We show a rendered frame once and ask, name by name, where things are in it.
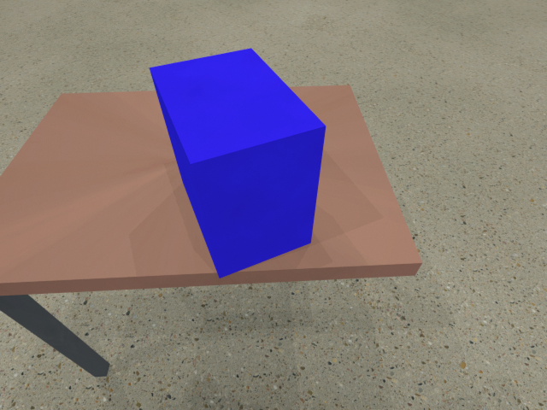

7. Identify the carton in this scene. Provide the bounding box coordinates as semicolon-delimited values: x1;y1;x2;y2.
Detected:
150;48;326;278

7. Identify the table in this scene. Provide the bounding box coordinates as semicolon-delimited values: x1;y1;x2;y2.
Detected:
0;85;422;377

